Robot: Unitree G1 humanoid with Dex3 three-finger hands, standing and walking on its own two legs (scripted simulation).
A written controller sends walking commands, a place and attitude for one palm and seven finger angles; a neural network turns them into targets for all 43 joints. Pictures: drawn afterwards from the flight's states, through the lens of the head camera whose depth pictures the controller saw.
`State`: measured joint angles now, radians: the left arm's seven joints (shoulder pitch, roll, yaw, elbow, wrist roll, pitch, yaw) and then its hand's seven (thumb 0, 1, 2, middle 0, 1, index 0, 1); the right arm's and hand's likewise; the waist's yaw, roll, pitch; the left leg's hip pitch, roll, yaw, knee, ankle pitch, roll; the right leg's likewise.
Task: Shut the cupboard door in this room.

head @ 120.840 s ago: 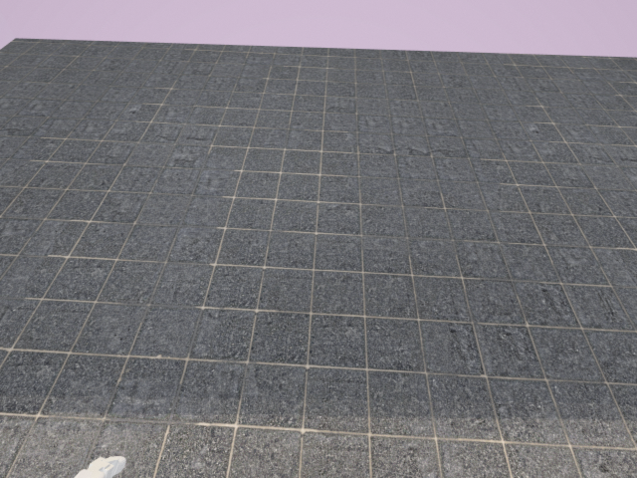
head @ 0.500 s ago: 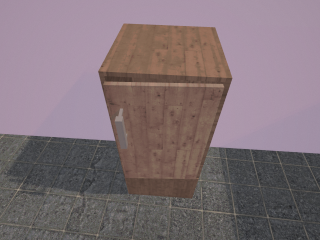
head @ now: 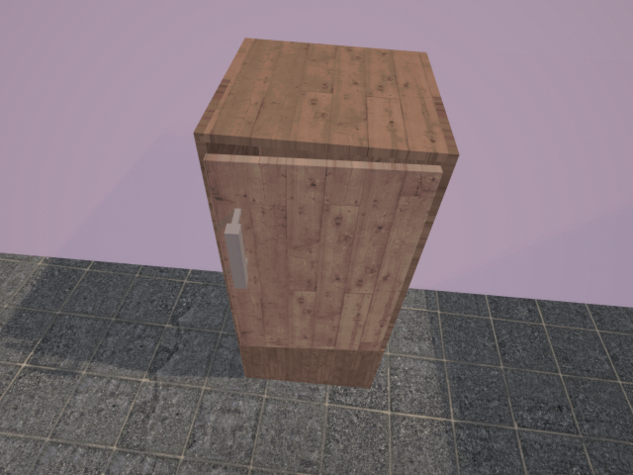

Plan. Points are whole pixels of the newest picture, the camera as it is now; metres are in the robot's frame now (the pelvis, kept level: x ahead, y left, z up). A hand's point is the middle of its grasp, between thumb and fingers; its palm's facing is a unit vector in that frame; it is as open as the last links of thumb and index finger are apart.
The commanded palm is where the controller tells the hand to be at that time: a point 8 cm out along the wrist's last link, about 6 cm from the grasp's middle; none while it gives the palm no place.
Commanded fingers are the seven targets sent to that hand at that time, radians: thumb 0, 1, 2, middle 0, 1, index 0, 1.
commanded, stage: come to a stop and stand still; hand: left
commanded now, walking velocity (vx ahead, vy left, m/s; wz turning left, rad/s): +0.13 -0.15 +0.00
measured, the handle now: (239, 249) +0.49 +0.17 -0.04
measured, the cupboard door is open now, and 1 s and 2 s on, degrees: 3 3 3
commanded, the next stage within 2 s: look again from close up in 1.86 s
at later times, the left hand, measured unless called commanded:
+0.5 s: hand out of the picture +0.03 +0.16 -0.18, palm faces +0.03 -0.98 -0.20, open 7.3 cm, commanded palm none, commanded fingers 0.00 0.90 0.90 -0.20 -0.30 -0.20 -0.30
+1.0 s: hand out of the picture -0.01 +0.20 -0.16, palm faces -0.03 -0.96 -0.27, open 7.4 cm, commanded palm none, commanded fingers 0.00 0.90 0.90 -0.20 -0.30 -0.20 -0.30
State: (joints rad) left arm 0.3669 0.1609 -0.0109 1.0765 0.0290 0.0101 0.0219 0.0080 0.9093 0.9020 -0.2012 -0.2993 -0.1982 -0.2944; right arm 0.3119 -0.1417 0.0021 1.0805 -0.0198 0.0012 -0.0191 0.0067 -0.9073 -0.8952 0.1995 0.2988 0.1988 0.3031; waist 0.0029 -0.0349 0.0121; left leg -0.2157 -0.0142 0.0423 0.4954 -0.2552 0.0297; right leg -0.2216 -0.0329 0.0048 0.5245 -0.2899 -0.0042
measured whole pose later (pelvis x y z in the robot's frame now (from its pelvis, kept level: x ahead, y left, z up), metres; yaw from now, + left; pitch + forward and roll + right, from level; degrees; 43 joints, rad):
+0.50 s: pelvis +0.01 -0.02 +0.00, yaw -1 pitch -2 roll +0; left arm 0.28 0.16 0.01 1.04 0.02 0.00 0.06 0.03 0.93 0.90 -0.20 -0.30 -0.20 -0.29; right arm 0.21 -0.15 -0.02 1.04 0.00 0.00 -0.04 0.01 -0.93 -0.90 0.20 0.30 0.20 0.30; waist 0.01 -0.03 0.06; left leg -0.22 0.03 0.04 0.55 -0.30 0.00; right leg -0.21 0.00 0.00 0.54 -0.30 0.00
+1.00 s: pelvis -0.02 +0.00 +0.00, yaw -1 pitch -1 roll +1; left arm 0.31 0.20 -0.02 1.04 0.02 0.00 0.02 0.01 0.91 0.90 -0.20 -0.30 -0.20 -0.29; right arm 0.29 -0.21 0.00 1.02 -0.02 0.00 0.00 0.01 -0.91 -0.90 0.20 0.30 0.20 0.30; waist 0.00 0.03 0.03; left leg -0.25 -0.03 0.06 0.46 -0.21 0.03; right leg -0.27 -0.03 0.05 0.52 -0.24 0.02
